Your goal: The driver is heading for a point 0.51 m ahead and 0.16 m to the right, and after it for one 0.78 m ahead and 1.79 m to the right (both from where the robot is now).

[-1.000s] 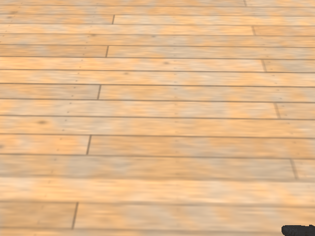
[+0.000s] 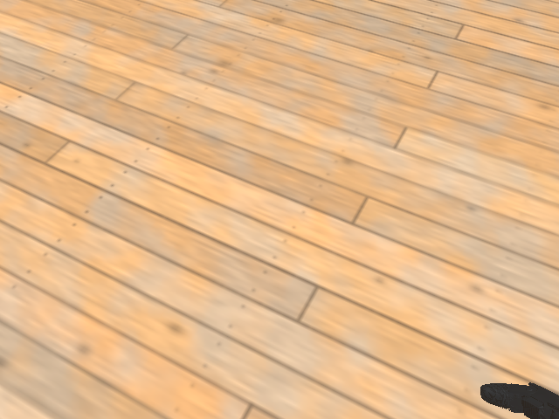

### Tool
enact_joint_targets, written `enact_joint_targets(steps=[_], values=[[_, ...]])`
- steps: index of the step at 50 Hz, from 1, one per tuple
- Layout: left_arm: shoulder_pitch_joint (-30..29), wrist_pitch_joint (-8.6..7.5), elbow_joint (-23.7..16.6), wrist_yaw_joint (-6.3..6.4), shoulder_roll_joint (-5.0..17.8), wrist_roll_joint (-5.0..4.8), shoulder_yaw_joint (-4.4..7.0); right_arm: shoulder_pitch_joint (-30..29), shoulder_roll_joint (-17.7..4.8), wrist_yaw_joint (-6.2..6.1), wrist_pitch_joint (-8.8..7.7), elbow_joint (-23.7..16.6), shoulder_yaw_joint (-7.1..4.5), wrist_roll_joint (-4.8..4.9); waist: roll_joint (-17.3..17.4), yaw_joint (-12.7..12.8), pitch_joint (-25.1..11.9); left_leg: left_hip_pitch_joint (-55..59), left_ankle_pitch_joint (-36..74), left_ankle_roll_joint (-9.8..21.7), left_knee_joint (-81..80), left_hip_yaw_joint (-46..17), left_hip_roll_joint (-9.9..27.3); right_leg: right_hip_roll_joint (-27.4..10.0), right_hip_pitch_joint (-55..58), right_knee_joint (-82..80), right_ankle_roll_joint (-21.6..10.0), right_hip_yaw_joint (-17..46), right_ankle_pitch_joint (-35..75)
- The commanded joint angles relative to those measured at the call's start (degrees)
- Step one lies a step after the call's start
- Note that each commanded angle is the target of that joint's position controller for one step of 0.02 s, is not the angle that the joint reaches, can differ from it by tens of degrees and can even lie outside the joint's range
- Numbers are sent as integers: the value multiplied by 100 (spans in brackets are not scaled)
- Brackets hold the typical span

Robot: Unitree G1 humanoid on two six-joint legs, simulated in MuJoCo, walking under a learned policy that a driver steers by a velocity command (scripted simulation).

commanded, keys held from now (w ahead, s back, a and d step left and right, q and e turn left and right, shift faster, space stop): w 0.12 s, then w+e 0.38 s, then e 0.50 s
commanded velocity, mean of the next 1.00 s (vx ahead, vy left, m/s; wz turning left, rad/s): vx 0.35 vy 0.00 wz -0.36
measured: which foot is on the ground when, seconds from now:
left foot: up 0.00-0.06, down 0.08-0.60, up 0.62-1.00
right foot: down 0.00-0.10, up 0.12-0.60, down 0.62-1.00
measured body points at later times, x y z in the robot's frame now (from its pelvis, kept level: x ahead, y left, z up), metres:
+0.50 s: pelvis +0.27 +0.04 +0.00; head +0.30 +0.03 +0.45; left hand +0.49 +0.26 -0.11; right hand +0.26 -0.25 -0.13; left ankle +0.17 +0.13 -0.74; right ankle +0.44 -0.14 -0.70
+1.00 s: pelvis +0.47 -0.01 -0.01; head +0.50 -0.03 +0.44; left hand +0.72 +0.20 -0.10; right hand +0.51 -0.33 -0.11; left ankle +0.61 +0.10 -0.71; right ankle +0.46 -0.10 -0.74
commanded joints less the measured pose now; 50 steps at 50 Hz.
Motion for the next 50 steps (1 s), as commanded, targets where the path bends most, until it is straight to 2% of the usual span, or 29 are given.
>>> enact_joint_targets(steps=[1, 3, 4, 5, 6, 7, 8, 9, 10, 14, 18, 22, 25, 26, 28, 29, 30, 31, 32, 33, 34, 35, 36, 37, 39, 42, 44, 47, 50], values=[[-84, 17, -209, 46, 1090, -46, 248, -419, -509, 54, -119, -522, -148, 21, -703, -316, 143, 419, -174, 185, -341, 132, -137, -1633, -118, -180, -880, 849, 2148], [-189, 72, -198, 80, 1101, -56, 236, 446, -783, 21, -116, -265, -309, -33, -627, -860, -380, 1812, -218, 430, -677, 371, -389, -1384, -207, 899, -665, 507, 3586], [-192, 69, -249, 97, 922, 14, 154, 1336, -1068, -38, -96, -32, -445, -55, -480, -1263, -987, 3176, -182, 630, -582, 125, -138, -1105, -810, 2068, -469, 267, 3399], [175, -11, -478, 83, 380, 145, -39, 2103, -1674, -101, -52, 44, -571, -180, 696, -1319, -1938, 5354, -479, 1363, -557, -2053, 1389, -440, -2802, 4296, -78, -70, 1272], [273, -118, -440, 68, 328, 87, -81, 2262, -1506, -79, -22, 135, -528, -70, 1392, -1292, -2381, 5708, -1505, 1847, -1456, -3922, 1904, 23, -3912, 5458, 8, 499, -1656], [-110, -177, -500, 29, 871, -74, 73, 1929, -1142, -65, -37, 119, -400, -49, 823, -1308, -1517, 5051, -2011, 1596, -1633, -3359, 1765, -331, -4469, 5903, -67, 786, -1475], [-499, -189, -590, 15, 891, -142, 85, 1581, -944, -66, -55, 87, -336, -62, 570, -1195, -916, 4302, -1831, 1401, -1748, -2546, 1538, -575, -4495, 5775, -123, 678, -963], [-650, -158, -591, 27, 811, -79, 86, 1248, -774, -46, -86, 101, -280, -96, 301, -1017, -505, 3596, -1391, 1290, -1960, -1974, 1290, -758, -4315, 5467, -89, 601, -533], [-610, -89, -550, 42, 766, -17, 118, 1015, -613, -30, -138, 108, -241, -133, 369, -833, -311, 3106, -963, 1192, -2150, -1535, 1100, -909, -4025, 5195, -55, 664, -214], [-500, 145, -485, 72, 431, -29, 98, 866, -646, -45, -326, 330, -299, -195, 263, -584, -81, 2426, 92, 1179, -2636, -510, 973, -909, -3744, 4853, 131, 834, 567], [-1009, 112, -645, 16, 342, 10, 92, 960, -742, -131, -339, 546, -323, -202, 102, -696, 77, 2614, 677, 1013, -2724, 302, 829, -777, -3936, 3631, 155, 847, 1827], [-1817, 80, -948, -124, 162, 31, -6, 1295, -918, -203, -278, 782, -356, -144, -59, -1032, 327, 2971, 818, 883, -2784, 765, 911, -697, -3855, 2583, 29, 406, 2371], [-2257, 78, -1241, -238, 160, 24, -28, 1588, -999, -224, -129, 970, -389, -78, -88, -1164, 430, 3782, 1334, 841, -2462, 919, 1125, -627, -4221, 2203, -132, 204, 1915], [-2321, 73, -1333, -286, 178, 42, -17, 1537, -1022, -247, -54, 983, -392, -70, -64, -1111, 468, 3929, 2033, 782, -2184, 1017, 1141, -545, -4208, 2077, -193, 67, 1651], [-2046, 70, -1406, -356, 334, 94, 70, 1422, -1176, -348, 83, 920, -424, -55, 224, -873, 89, 4077, 4273, 605, -1295, 1179, 1088, -142, -3545, 2063, -344, -352, 1118], [-1531, 70, -1316, -361, 490, 93, 160, 1360, -1225, -403, 142, 873, -435, -53, 347, -607, -256, 4018, 4984, 502, -566, 1225, 1016, 93, -2914, 2065, -446, -470, 974], [-737, 63, -1141, -310, 772, 87, 315, 1249, -1229, -441, 173, 812, -427, -33, 285, -178, -685, 3610, 4826, 332, 508, 1294, 832, 276, -1791, 1694, -627, -410, 1397], [-74, 97, -1036, -180, 1176, 108, 466, 1279, -1129, -450, 114, 704, -373, -73, -226, 158, -1159, 2434, 3022, 3, 2116, 1308, 476, -222, -219, 1405, -947, 422, 2920], [-300, 137, -1163, -73, 1790, 164, 520, 2167, -291, -287, -27, 505, -111, -371, -1778, -654, -1957, -186, -3502, -444, 4409, 946, -618, -2011, 2216, 2005, -2193, 3011, 5380], [-84, 155, -1370, -57, 1457, 178, 459, 1912, -850, -181, -171, 596, -168, -218, -899, -112, -3181, -358, -3784, -410, 5166, -380, -739, -2364, 2433, 1476, -2641, 4073, 4857], [-444, 164, -1433, -59, 1209, 165, 391, 1186, -1046, -160, -203, 378, -241, 23, -573, -38, -2436, -644, -3240, -288, 4949, -520, -405, -2047, 1817, 1250, -2303, 3199, 4643], [-797, 177, -1427, -35, 992, 50, 351, 932, -944, -217, -195, 274, -210, 3, -205, -250, -1577, -781, -2795, -268, 4430, -379, -194, -1720, 897, 1073, -1993, 2636, 4189], [-1091, 215, -1484, 2, 826, 5, 298, 875, -941, -291, -130, 320, -233, -89, -41, -449, -1050, -631, -2553, -326, 4055, -310, -61, -1517, 30, 871, -1815, 2323, 3929], [-1242, 241, -1543, 31, 798, 83, 286, 983, -979, -323, -33, 299, -263, -118, -185, -664, -845, -197, -2371, -358, 3797, -337, 7, -1376, -714, 670, -1772, 2151, 3828], [-1431, 272, -1595, 37, 860, 168, 317, 1234, -820, -353, 106, 329, -246, -146, -404, -893, -742, 304, -2253, -479, 3207, -221, -67, -1173, -1514, 520, -1732, 1880, 3963], [-1384, 331, -1559, 128, 1024, 138, 378, 1136, -660, -414, 167, 310, -192, -189, -539, -872, -970, 488, -1766, -646, 2301, -179, -222, -994, -1727, 664, -1603, 1689, 4174], [-1409, 433, -1566, 203, 1048, 80, 388, 933, -665, -402, 207, 267, -187, -171, -645, -812, -1111, 645, -1286, -681, 1855, -228, -300, -860, -1777, 727, -1418, 1723, 3444], [-1417, 564, -1591, 263, 1028, 68, 381, 514, -688, -357, 238, 131, -198, -121, -848, -683, -987, 786, -1065, -656, 1213, -312, -422, -747, -1850, 733, -1219, 2053, 1983], [-1376, 615, -1607, 259, 983, 68, 372, 357, -756, -301, 163, 45, -237, -97, -1073, -628, -863, 940, -1295, -552, 482, -397, -542, -779, -1568, 994, -1126, 2542, 1739]])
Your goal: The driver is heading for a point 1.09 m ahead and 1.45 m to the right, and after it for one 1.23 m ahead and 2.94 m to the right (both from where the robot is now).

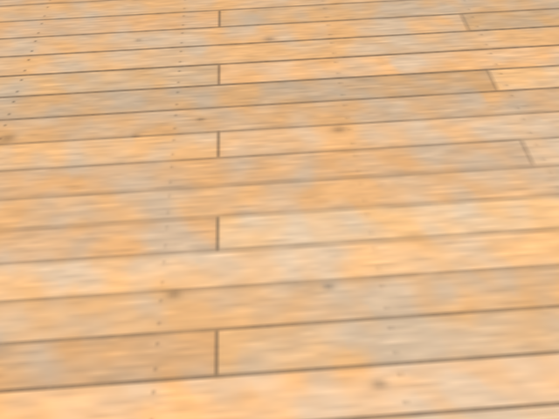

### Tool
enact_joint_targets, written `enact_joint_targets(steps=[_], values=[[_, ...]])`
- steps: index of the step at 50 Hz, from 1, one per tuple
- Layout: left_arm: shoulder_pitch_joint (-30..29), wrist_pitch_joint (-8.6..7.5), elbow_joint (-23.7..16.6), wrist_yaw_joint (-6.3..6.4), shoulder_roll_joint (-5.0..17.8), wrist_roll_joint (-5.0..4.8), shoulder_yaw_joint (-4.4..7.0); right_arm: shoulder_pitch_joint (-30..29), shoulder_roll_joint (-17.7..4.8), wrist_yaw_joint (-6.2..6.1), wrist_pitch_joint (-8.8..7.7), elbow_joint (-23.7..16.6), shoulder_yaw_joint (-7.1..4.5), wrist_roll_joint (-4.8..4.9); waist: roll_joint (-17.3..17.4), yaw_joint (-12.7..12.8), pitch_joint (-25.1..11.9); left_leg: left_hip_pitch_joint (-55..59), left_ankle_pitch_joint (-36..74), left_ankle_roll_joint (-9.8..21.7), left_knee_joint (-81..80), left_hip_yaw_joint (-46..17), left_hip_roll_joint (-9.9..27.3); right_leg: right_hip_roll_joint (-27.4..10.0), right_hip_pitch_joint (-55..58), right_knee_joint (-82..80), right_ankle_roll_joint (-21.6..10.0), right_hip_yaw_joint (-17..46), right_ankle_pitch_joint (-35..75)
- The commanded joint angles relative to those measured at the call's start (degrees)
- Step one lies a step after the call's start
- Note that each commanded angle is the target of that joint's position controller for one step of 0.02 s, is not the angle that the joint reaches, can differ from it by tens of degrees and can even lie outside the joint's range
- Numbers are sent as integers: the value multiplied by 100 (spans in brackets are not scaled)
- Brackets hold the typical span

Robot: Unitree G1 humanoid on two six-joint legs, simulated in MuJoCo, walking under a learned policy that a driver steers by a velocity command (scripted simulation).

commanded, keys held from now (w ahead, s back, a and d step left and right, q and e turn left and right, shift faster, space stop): e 0.38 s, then w+e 0.62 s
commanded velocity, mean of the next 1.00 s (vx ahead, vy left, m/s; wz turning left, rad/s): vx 0.22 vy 0.00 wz -0.60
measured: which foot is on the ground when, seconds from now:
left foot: up 0.00-0.04, down 0.06-0.48, up 0.50-0.92, down 0.94-1.00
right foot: down 0.00-0.06, up 0.08-0.48, down 0.50-0.96, up 0.98-1.00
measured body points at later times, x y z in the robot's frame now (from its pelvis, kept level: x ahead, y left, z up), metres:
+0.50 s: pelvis +0.03 +0.00 -0.01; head +0.05 -0.03 +0.44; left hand +0.27 +0.22 -0.09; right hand +0.08 -0.32 -0.11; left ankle +0.08 +0.15 -0.73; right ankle -0.01 -0.09 -0.74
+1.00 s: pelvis +0.22 -0.07 -0.01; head +0.24 -0.09 +0.44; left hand +0.40 +0.17 -0.12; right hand +0.28 -0.40 -0.08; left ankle +0.35 -0.01 -0.74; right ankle +0.00 -0.09 -0.70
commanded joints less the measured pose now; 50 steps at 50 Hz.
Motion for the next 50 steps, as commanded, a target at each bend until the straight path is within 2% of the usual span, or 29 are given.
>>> enact_joint_targets(steps=[1, 2, 3, 4, 5, 6, 7, 8, 9, 12, 16, 19, 21, 23, 24, 25, 26, 27, 28, 30, 32, 36, 42, 45, 46, 47, 48, 49, 50], values=[[-232, -18, -463, 34, 809, -28, 207, 165, -597, 42, -139, -363, -205, 29, -1009, -202, -894, 844, 43, 120, -827, 134, -209, -1334, 622, -347, -801, 1614, 1304], [-339, -5, -495, 43, 752, -67, 186, 357, -601, 59, -187, -308, -234, 33, -1025, -348, -873, 1222, 508, 226, -1567, 189, -181, -1216, 621, -135, -650, 1663, 1257], [-239, 0, -505, 52, 591, -72, 139, 502, -771, 49, -222, -278, -295, -9, -860, -351, -877, 1777, 1117, 416, -2108, -15, 243, -980, 381, 215, -394, 1557, 664], [162, 3, -486, 41, 229, 31, 44, 445, -1170, -3, -189, -381, -373, -104, 359, -63, -1048, 2438, 2210, 923, -2211, -1117, 1574, -373, -206, 1476, -45, 739, -1335], [160, -57, -695, 35, 476, -1, 115, 484, -1333, 22, -129, -296, -429, -296, 1767, 24, -790, 2477, 3099, 1906, -2401, -2489, 2334, 181, -1379, 2486, 238, -29, -2806], [372, -85, -530, 32, 925, 50, 245, 394, -1022, 26, -132, -414, -365, -233, 1227, -39, -818, 2511, 3009, 2128, -2343, -2354, 2377, -217, -1531, 3512, 442, 90, -2612], [324, -40, -393, 34, 1063, -29, 322, 248, -740, 11, -122, -459, -299, -172, 772, -60, -733, 2428, 2828, 1908, -2199, -1614, 2013, -315, -1558, 3902, 552, 30, -2212], [362, 48, -282, 69, 946, -54, 325, 90, -639, 0, -91, -503, -275, -110, 536, -8, -670, 2399, 2541, 1680, -2134, -1094, 1670, -401, -1562, 4087, 677, -68, -1927], [310, 111, -306, 76, 847, -47, 303, -2, -606, -22, -64, -500, -263, -43, 567, -41, -563, 2347, 2509, 1642, -2141, -833, 1575, -470, -1642, 4225, 771, -135, -1672], [-18, 149, -488, 29, 465, -111, 187, 119, -641, -92, 39, -443, -284, -89, 860, -211, -500, 2397, 2475, 1676, -2308, -130, 1303, -570, -1514, 3621, 914, -594, -1278], [-326, 126, -692, -61, 332, -63, 111, 200, -873, -103, 113, -387, -401, -59, 1000, -393, -731, 2620, 2535, 1804, -2293, 152, 1576, -843, -953, 2433, 879, -810, -1271], [-271, 152, -719, -141, 420, -60, 140, 128, -997, -36, 124, -356, -463, 13, 1084, -391, -746, 2473, 2413, 1788, -2263, 332, 1702, -846, -372, 1659, 724, -1063, -1163], [-186, 177, -715, -203, 443, -77, 162, 184, -1086, 7, 113, -301, -507, 110, 1023, -367, -728, 2296, 1036, 1672, -2352, 356, 1766, -821, -17, 1051, 494, -1218, -975], [332, 153, -483, -254, 437, -86, 215, 93, -991, 28, 97, -234, -487, 209, 848, -70, -643, 1572, -503, 1378, -2125, 591, 1602, -629, 976, 117, 140, -1447, -554], [878, 117, -242, -227, 542, -121, 293, 185, -704, 49, 84, -164, -413, 167, 440, 90, -692, 910, -1210, 1094, -1455, 956, 1341, -577, 1830, -172, -70, -1269, -722], [1496, 58, -120, -147, 990, -133, 420, -11, -231, 119, 61, -282, -266, 1, -1004, 286, -554, -511, -1939, 554, 659, 1645, 719, -1794, 2608, -883, -596, 637, -1335], [1505, -144, -278, -206, 1633, 14, 486, -538, -291, 101, -63, -757, -282, 5, -1774, 372, -334, -2079, -2302, 408, 1728, 914, -108, -2867, 2387, -1631, -1706, 3275, -2430], [1242, -324, -332, -220, 1176, 114, 355, -848, -690, 119, -199, -788, -386, 140, -1229, 419, -74, -2243, -1830, 546, 2150, 307, 211, -2840, 2174, -1988, -1709, 3186, -2964], [954, -426, -319, -188, 901, 85, 239, -704, -877, 156, -283, -719, -456, 204, -1206, 173, 150, -2184, -1157, 667, 2015, 246, 333, -2637, 1981, -2010, -1445, 2707, -2891], [666, -455, -341, -107, 668, -20, 137, -432, -852, 152, -375, -458, -484, 8, -938, -16, 167, -1807, -230, 557, 1550, 294, 453, -2163, 1865, -1920, -1076, 1837, -1875], [798, -480, -313, -35, 635, 37, 108, -447, -669, 200, -447, -388, -449, -14, -847, -36, 49, -1401, 528, 429, 1168, 423, 304, -1867, 1795, -1942, -960, 1339, -893], [1106, -506, -154, 40, 743, -7, 152, -786, -398, 256, -484, -400, -341, 34, -788, 97, 52, -872, 1326, 241, -139, 472, 57, -1628, 1599, -1831, -845, 858, -124], [1474, -448, 104, 54, 842, -124, 206, -1380, -413, 391, -579, -629, -274, 126, -817, 297, 259, -204, 1331, 257, -1261, 387, -89, -1733, 1420, -1491, -838, 1199, 62], [1329, -399, 106, 57, 876, -116, 235, -976, -640, 390, -652, -574, -357, 144, -1050, 53, 112, 556, 940, 453, -1444, 418, -141, -1816, 1467, -1122, -696, 1491, 678], [1228, -386, 75, 52, 805, -112, 215, -557, -736, 358, -675, -469, -418, 128, -1074, -179, -76, 1163, 934, 583, -1650, 512, -198, -1682, 1411, -782, -598, 1453, 1177], [1140, -388, 19, 32, 626, -70, 156, 84, -918, 306, -693, -333, -512, 86, -970, -503, -540, 2223, 1005, 789, -1766, 447, -37, -1340, 1157, 27, -408, 1224, 1619], [1079, -394, -141, 15, 296, 51, 30, 1088, -1254, 246, -686, -247, -587, -13, -337, -908, -1522, 3892, 500, 1177, -1613, -541, 960, -946, 339, 1717, -188, 817, 856], [1772, -452, -325, 38, -126, -135, -80, 1543, -1591, 282, -611, -40, -649, -89, 1820, -525, -2241, 5458, -1018, 1972, -2316, -3305, 2209, -128, -1638, 3585, 178, 236, -2236], [1789, -474, -139, 44, 493, -238, 29, 1305, -1019, 306, -595, -106, -505, 26, 1414, -533, -1677, 5060, -1841, 1901, -2658, -3639, 2291, -604, -2294, 4398, 235, 352, -2190]])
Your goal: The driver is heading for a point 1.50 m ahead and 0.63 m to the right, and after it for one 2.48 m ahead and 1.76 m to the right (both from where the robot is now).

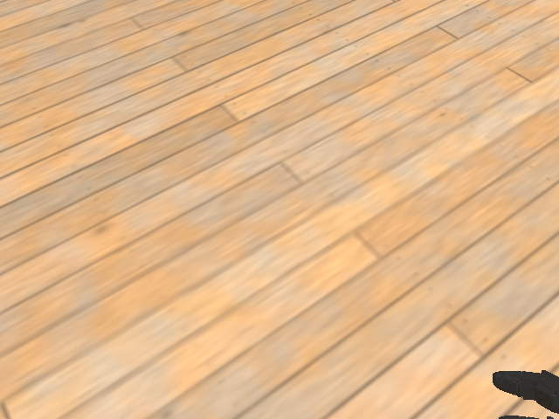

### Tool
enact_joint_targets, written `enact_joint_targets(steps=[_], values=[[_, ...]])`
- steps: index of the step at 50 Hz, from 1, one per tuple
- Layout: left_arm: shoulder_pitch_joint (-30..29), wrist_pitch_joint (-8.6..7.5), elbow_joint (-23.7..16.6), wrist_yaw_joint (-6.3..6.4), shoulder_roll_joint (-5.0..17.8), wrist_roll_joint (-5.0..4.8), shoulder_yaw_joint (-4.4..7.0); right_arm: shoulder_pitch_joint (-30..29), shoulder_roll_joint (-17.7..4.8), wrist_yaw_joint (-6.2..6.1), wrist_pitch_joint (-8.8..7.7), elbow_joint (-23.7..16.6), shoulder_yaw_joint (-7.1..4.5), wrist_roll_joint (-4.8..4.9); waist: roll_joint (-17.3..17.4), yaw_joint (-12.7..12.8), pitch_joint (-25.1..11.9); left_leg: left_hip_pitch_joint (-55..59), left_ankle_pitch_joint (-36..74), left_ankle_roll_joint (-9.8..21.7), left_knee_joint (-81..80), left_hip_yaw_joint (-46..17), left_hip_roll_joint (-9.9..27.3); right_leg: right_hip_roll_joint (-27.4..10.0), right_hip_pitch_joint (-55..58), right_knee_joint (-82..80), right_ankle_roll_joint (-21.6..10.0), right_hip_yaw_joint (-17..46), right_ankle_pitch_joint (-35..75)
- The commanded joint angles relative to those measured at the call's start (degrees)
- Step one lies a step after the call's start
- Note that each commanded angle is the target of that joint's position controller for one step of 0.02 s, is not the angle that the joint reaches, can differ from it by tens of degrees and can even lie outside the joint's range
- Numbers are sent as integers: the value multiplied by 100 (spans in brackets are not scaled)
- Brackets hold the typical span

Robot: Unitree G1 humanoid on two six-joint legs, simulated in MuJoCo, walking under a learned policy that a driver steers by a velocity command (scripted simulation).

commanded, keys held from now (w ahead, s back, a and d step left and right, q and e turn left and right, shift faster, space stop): w+e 0.18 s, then w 0.82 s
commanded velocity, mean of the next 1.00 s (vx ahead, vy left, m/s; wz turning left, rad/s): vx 0.49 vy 0.00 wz -0.25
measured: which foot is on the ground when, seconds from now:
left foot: down 0.00-0.44, up 0.46-0.94, down 0.96-1.00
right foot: up 0.00-0.42, down 0.44-0.98, up 1.00-1.00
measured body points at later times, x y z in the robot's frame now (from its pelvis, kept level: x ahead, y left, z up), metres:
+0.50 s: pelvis +0.26 -0.07 +0.00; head +0.31 -0.09 +0.44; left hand +0.53 +0.12 -0.08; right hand +0.21 -0.35 -0.14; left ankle +0.11 +0.11 -0.65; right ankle +0.34 -0.18 -0.72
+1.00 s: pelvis +0.56 -0.09 +0.00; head +0.59 -0.09 +0.44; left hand +0.63 +0.20 -0.13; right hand +0.71 -0.37 -0.09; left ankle +0.69 -0.02 -0.73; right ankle +0.35 -0.18 -0.70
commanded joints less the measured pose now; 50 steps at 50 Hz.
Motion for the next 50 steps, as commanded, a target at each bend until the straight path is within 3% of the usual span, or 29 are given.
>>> enact_joint_targets(steps=[1, 2, 3, 4, 6, 9, 12, 16, 18, 19, 20, 21, 22, 23, 24, 25, 26, 27, 28, 29, 31, 33, 38, 43, 46, 47, 48, 49, 50], values=[[-183, -165, -605, -16, 861, -99, 129, 1463, -773, -76, 55, -1, -271, 41, 1152, -883, -789, 3747, -2202, 1089, -1497, -3374, 2358, -378, -3680, 2736, 92, -264, 291], [-477, -152, -622, -14, 820, -37, 127, 1217, -678, -98, 91, -2, -230, 5, 714, -794, -386, 3079, -1364, 991, -1550, -2599, 2124, -596, -3488, 2631, 106, -449, 701], [-688, -162, -676, -39, 741, 28, 135, 1087, -561, -114, 112, 54, -198, -29, 620, -719, -125, 2584, -750, 966, -1670, -2126, 1938, -740, -3355, 2402, 103, -481, 968], [-699, -136, -689, -78, 637, 12, 136, 1009, -486, -138, 100, 82, -162, -72, 722, -605, -48, 2260, -399, 908, -1809, -1687, 1779, -864, -3108, 2274, 85, -508, 1124], [-745, -66, -749, -123, 380, -25, 82, 982, -494, -150, 41, 172, -172, -28, 817, -537, 60, 1975, -40, 992, -2058, -1191, 1740, -951, -3062, 2063, 105, -664, 1226], [-1098, -28, -937, -158, 238, 41, 18, 998, -714, -154, 7, 306, -235, 6, 620, -524, 241, 1913, 571, 1124, -2283, -646, 1837, -1021, -3372, 1443, 204, -745, 1642], [-1468, -119, -992, -253, 107, 67, -69, 1056, -825, -138, 39, 416, -234, 26, 485, -619, 274, 1872, 1025, 1056, -2326, -15, 1620, -923, -3056, 329, 168, -907, 2544], [-2231, -212, -1206, -389, 92, 55, -124, 1478, -1072, -131, 127, 644, -268, 166, 409, -829, 464, 2132, 1137, 939, -2344, 308, 1707, -719, -2629, -849, 8, -1263, 2920], [-2370, -221, -1297, -425, 218, 69, -82, 1631, -1198, -135, 205, 764, -294, 231, 447, -756, 477, 2564, 1738, 878, -2118, 342, 1876, -597, -2537, -1178, -150, -1357, 2557], [-2270, -221, -1303, -430, 327, 95, -30, 1643, -1274, -146, 246, 797, -305, 245, 529, -623, 341, 2735, 2612, 818, -1797, 414, 1899, -451, -2238, -1295, -253, -1479, 2322], [-1856, -210, -1214, -418, 485, 122, 64, 1617, -1333, -160, 291, 823, -303, 250, 601, -317, 15, 2774, 3581, 712, -1164, 570, 1834, -259, -1546, -1448, -378, -1640, 2260], [-993, -186, -951, -383, 724, 119, 214, 1616, -1251, -184, 329, 834, -250, 235, 564, 149, -487, 2440, 4075, 550, -116, 812, 1630, -32, -270, -1667, -538, -1778, 2482], [-58, -133, -731, -298, 1084, 103, 366, 1659, -1005, -213, 314, 748, -126, 110, 296, 552, -1084, 1299, 2865, 317, 1391, 907, 1400, -495, 1401, -1458, -743, -1093, 2622], [101, -137, -687, -250, 1761, 116, 446, 2328, -222, -148, 228, 501, 145, -38, -1304, -5, -1887, -896, -1599, -68, 3689, 741, 408, -2158, 3160, -1950, -1716, 2016, 1509], [193, -189, -789, -276, 1247, 94, 301, 2016, -694, -106, 100, 637, 57, 109, -855, 304, -2479, -1378, -2552, -40, 4523, -391, 275, -2483, 3204, -2699, -1919, 3199, 1170], [-118, -253, -726, -306, 1000, 140, 200, 1456, -993, -77, 40, 414, -43, 312, -674, 290, -1529, -1879, -2188, 35, 4680, -424, 541, -2260, 2615, -2769, -1639, 2229, 1565], [-450, -291, -706, -308, 865, 124, 156, 1195, -895, -96, 1, 339, 0, 291, -416, 107, -977, -1842, -1702, 94, 4337, -356, 802, -1992, 1842, -2787, -1464, 1447, 2189], [-758, -312, -695, -317, 697, 149, 107, 1087, -857, -121, 0, 355, -9, 166, -211, -81, -624, -1645, -1361, 76, 3950, -318, 972, -1792, 1152, -2897, -1354, 923, 2745], [-954, -343, -722, -319, 531, 206, 50, 1184, -850, -116, 56, 400, -31, 125, -255, -285, -499, -1263, -1106, 64, 3732, -373, 1101, -1628, 657, -3081, -1298, 577, 3122], [-1049, -371, -721, -319, 495, 224, 43, 1324, -771, -99, 122, 447, -20, 128, -295, -416, -479, -1018, -959, 27, 3608, -383, 1123, -1592, 380, -3268, -1331, 461, 3192], [-1079, -457, -622, -308, 536, 165, 59, 1397, -577, -96, 241, 500, 21, 90, -191, -537, -333, -914, -785, -88, 3259, -323, 1145, -1575, 33, -3582, -1417, 147, 3397], [-1026, -499, -494, -268, 643, 161, 89, 1029, -500, -117, 304, 387, 52, 31, -102, -505, -41, -1177, -298, -215, 2679, -301, 1153, -1519, -121, -3809, -1407, -162, 3433], [-693, -458, -198, -184, 797, 128, 116, 47, -353, -26, 230, 170, 140, 50, -114, -165, 290, -959, 1340, -252, 781, -100, 876, -1224, -124, -3947, -1089, -834, 3036], [-282, -362, 170, -161, 925, 56, 168, -510, -492, 102, 169, -65, 123, 88, -148, -44, 447, -1075, 1118, 14, 25, -166, 720, -1637, 730, -3601, -962, -713, 3066], [-356, -262, 267, -117, 1008, 58, 200, -113, -673, 129, 140, 2, 47, 72, -306, -329, 171, -463, 460, 268, -158, 37, 500, -1697, 1166, -2964, -774, -731, 4353], [-445, -220, 269, -104, 989, 76, 183, 495, -826, 97, 139, 178, -51, 59, -289, -674, -217, 394, 439, 410, -267, 242, 295, -1476, 1100, -2209, -646, -919, 5266], [-390, -194, 233, -78, 799, 138, 97, 1416, -1115, 40, 151, 426, -183, 46, -138, -1049, -911, 1833, 619, 614, -80, 60, 495, -1164, 520, -982, -453, -1160, 5090], [274, -274, 75, -111, 273, 193, -81, 2080, -1709, 2, 178, 496, -316, -50, 1005, -931, -1891, 4164, 135, 1438, -26, -2173, 1964, -456, -1584, 1265, -32, -1408, 3023], [310, -380, 163, -130, 162, 129, -133, 2322, -1437, 35, 208, 604, -257, 57, 1779, -1007, -2354, 4790, -1094, 1865, -1168, -4256, 2461, 174, -2790, 2449, 126, -839, -236]])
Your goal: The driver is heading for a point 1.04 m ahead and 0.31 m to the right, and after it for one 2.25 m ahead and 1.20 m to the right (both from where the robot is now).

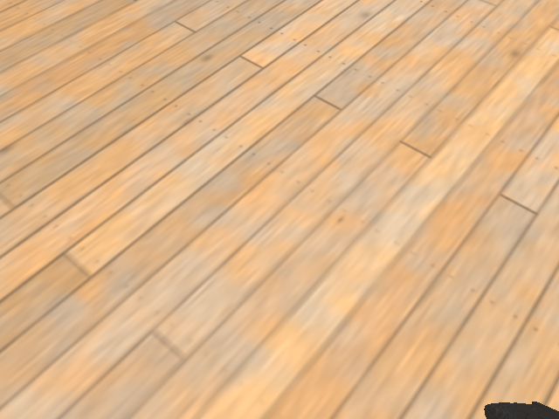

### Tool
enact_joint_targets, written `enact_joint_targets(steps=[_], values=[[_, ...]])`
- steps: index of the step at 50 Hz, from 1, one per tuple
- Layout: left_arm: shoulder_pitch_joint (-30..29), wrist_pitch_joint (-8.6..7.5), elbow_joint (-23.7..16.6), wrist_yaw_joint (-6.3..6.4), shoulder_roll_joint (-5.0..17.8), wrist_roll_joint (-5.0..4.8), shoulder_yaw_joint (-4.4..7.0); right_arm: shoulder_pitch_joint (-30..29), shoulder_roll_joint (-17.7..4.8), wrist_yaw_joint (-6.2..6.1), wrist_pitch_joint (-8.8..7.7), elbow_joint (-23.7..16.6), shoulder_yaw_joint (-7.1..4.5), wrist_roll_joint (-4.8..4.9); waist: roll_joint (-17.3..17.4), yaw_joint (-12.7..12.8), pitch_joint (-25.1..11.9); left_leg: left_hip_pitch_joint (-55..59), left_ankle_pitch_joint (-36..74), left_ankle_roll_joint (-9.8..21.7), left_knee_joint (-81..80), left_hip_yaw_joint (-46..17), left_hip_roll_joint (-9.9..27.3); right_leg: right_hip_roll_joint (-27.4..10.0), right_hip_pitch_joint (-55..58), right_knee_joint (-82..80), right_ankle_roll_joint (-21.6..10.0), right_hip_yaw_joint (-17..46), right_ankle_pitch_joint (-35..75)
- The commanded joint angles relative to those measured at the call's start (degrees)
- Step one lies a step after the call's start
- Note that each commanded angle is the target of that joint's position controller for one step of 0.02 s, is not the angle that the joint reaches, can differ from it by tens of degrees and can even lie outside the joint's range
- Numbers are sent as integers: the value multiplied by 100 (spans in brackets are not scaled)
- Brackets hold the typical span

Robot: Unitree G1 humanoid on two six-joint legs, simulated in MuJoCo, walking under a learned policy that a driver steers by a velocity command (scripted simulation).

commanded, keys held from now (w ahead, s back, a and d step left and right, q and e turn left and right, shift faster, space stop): w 0.74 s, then w+e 0.26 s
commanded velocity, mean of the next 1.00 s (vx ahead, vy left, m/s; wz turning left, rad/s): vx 0.50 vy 0.00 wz -0.07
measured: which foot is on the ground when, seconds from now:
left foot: down 0.00-0.52, up 0.54-0.98, down 1.00-1.00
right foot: up 0.00-0.48, down 0.50-1.00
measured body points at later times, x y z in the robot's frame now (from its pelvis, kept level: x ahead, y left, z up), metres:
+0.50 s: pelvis +0.29 -0.02 +0.00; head +0.32 -0.03 +0.45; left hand +0.51 +0.21 -0.07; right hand +0.26 -0.31 -0.13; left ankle +0.11 +0.10 -0.72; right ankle +0.42 -0.13 -0.72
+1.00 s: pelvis +0.56 +0.00 +0.01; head +0.59 +0.00 +0.46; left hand +0.55 +0.28 -0.12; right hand +0.78 -0.25 -0.07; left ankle +0.70 +0.11 -0.72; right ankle +0.42 -0.13 -0.72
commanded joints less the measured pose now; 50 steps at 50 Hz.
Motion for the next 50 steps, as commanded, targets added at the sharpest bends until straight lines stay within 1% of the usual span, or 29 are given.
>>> enact_joint_targets(steps=[1, 2, 3, 4, 5, 8, 11, 14, 17, 20, 22, 23, 24, 25, 26, 27, 28, 29, 30, 31, 33, 35, 39, 42, 44, 47, 48, 49, 50], values=[[93, -278, -528, -46, 708, -156, 78, 1926, -1126, -52, 19, 194, -342, 84, 1050, -956, -1695, 4592, -1926, 1339, -1644, -4043, 2043, 69, -3856, 3622, -86, 697, -473], [-394, -319, -684, -54, 764, -220, 83, 1523, -965, -72, 26, 112, -294, 49, 693, -845, -1038, 3803, -1783, 1136, -1732, -3296, 1855, -241, -3965, 3476, -168, 483, 15], [-655, -321, -735, -31, 713, -132, 78, 1197, -826, -70, 19, 81, -248, -9, 357, -688, -532, 2975, -1198, 1067, -1890, -2711, 1647, -476, -3828, 3125, -165, 342, 456], [-636, -282, -717, -14, 668, -52, 106, 1004, -665, -69, -18, 50, -203, -74, 431, -499, -380, 2455, -659, 1001, -2018, -2320, 1457, -676, -3495, 2762, -161, 383, 793], [-490, -228, -659, -16, 565, -29, 97, 912, -608, -66, -38, 45, -185, -103, 529, -370, -361, 2154, -315, 989, -2159, -2065, 1322, -742, -3174, 2617, -127, 388, 981], [-476, -112, -636, 8, 340, 11, 52, 996, -726, -93, -113, 165, -220, -40, 457, -262, -246, 1848, 523, 1128, -2470, -1490, 1242, -807, -3141, 2120, 40, 277, 1323], [-1044, -129, -795, 3, 252, 44, 13, 1205, -859, -172, -82, 298, -257, -19, 306, -398, -75, 2009, 996, 1055, -2587, -1044, 1125, -820, -3467, 1118, 171, 214, 2228], [-1633, -203, -916, -71, 95, 18, -55, 1438, -931, -225, -33, 407, -261, 30, 309, -618, 43, 2048, 996, 870, -2623, -638, 924, -644, -3204, -19, 169, 20, 3105], [-2172, -253, -1069, -162, 83, -33, -83, 1814, -1009, -242, 37, 590, -277, 69, 291, -832, 183, 2409, 864, 866, -2541, -640, 1073, -502, -3163, -620, 134, -69, 3318], [-2471, -295, -1216, -265, 161, -51, -73, 1987, -1048, -270, 151, 732, -305, 89, 332, -828, 258, 3048, 1195, 810, -2244, -741, 1362, -423, -3327, -966, -35, -21, 2893], [-2307, -309, -1198, -305, 285, -41, -33, 1937, -1114, -302, 210, 764, -341, 103, 414, -646, 130, 3353, 1837, 713, -1899, -765, 1475, -326, -3041, -1098, -193, -65, 2445], [-1984, -313, -1115, -300, 404, -27, 25, 1839, -1170, -316, 234, 750, -358, 103, 488, -434, -82, 3393, 2681, 645, -1509, -701, 1426, -178, -2527, -1154, -297, -192, 2263], [-1260, -314, -892, -271, 593, -10, 139, 1721, -1132, -328, 270, 726, -339, 97, 435, -27, -535, 3232, 3426, 512, -659, -492, 1192, -11, -1495, -1312, -460, -359, 2366], [-290, -298, -636, -214, 896, 27, 265, 1732, -928, -342, 272, 632, -244, 23, 239, 363, -1298, 2425, 2872, 334, 646, -297, 909, -402, 139, -1061, -724, 17, 2528], [339, -260, -523, -176, 1505, 108, 414, 2364, -317, -291, 162, 467, -44, -30, -996, 226, -2201, 43, 535, -98, 2917, 4, 24, -1883, 2518, -1135, -1631, 2493, 1794], [459, -238, -473, -186, 1102, 14, 307, 2276, -395, -257, 29, 561, -40, 16, -1381, 318, -2503, -934, -2570, -136, 3846, -719, -343, -2266, 2821, -1982, -1896, 4021, 1142], [62, -240, -513, -178, 802, -16, 190, 1766, -918, -207, -64, 409, -183, 180, -969, 320, -1604, -1458, -2372, -43, 4209, -903, 32, -2066, 2158, -2142, -1597, 3319, 802], [-356, -235, -582, -165, 669, -2, 143, 1370, -929, -200, -109, 298, -185, 230, -640, 176, -998, -1470, -1844, -2, 4014, -713, 334, -1840, 1329, -2278, -1424, 2568, 1092], [-672, -241, -593, -181, 521, 29, 96, 1180, -866, -215, -108, 267, -192, 151, -353, 15, -556, -1320, -1439, -39, 3636, -607, 531, -1611, 571, -2491, -1347, 2048, 1550], [-874, -273, -613, -191, 370, 74, 50, 1237, -826, -229, -55, 301, -225, 90, -429, -180, -391, -979, -1135, -76, 3329, -643, 706, -1421, 62, -2678, -1265, 1679, 1932], [-994, -331, -568, -209, 369, 75, 56, 1481, -581, -236, 75, 394, -188, 63, -513, -387, -352, -545, -885, -197, 3074, -597, 777, -1276, -462, -2981, -1319, 1294, 2344], [-938, -382, -451, -188, 506, 52, 93, 1311, -489, -264, 153, 318, -168, 23, -428, -433, -193, -678, -567, -331, 2659, -546, 819, -1244, -669, -3178, -1391, 957, 2688], [-603, -334, -223, -93, 637, 10, 121, 422, -375, -247, 103, 38, -129, -36, -285, -189, 51, -796, 701, -456, 1097, -451, 711, -1000, -644, -3283, -1241, 510, 2867], [-240, -271, -36, -42, 787, -53, 163, -194, -317, -185, 31, -125, -96, 5, -257, 25, 131, -465, 1256, -503, 165, -353, 446, -971, -551, -3189, -1155, 491, 2656], [-64, -217, 68, -19, 806, -94, 178, -464, -370, -133, -14, -225, -102, 38, -285, 76, 171, -417, 1245, -477, -168, -448, 372, -1109, -291, -2983, -1128, 672, 2539], [-61, -131, 135, 40, 852, -106, 225, -389, -599, -85, -90, -245, -173, 45, -408, -106, 98, -94, 807, -330, -513, -587, 320, -1329, 88, -2543, -975, 1014, 2566], [-103, -98, 137, 48, 871, -96, 240, -188, -677, -89, -115, -197, -207, 49, -478, -234, 5, 235, 572, -262, -568, -525, 273, -1339, 117, -2313, -920, 1086, 2755], [-169, -70, 124, 51, 817, -82, 222, 302, -803, -115, -133, -59, -286, 41, -467, -507, -244, 952, 415, -146, -723, -404, 187, -1156, 27, -1798, -805, 1000, 3206], [-148, -66, 79, 40, 578, -21, 134, 1127, -1081, -165, -149, 135, -414, -7, -317, -859, -886, 2269, 435, 73, -573, -558, 436, -795, -418, -692, -630, 782, 3168]])
Next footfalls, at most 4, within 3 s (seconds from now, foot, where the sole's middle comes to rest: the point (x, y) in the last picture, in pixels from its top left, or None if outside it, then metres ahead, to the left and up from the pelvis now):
0.50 right None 0.45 -0.13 -0.76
1.00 left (261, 303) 0.74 0.11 -0.76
1.52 right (380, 246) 0.94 -0.21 -0.76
2.00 left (371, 165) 1.25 -0.20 -0.76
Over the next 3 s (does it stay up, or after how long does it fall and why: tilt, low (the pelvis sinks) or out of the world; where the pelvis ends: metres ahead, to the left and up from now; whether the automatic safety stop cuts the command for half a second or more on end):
stays up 1.07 -0.23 0.02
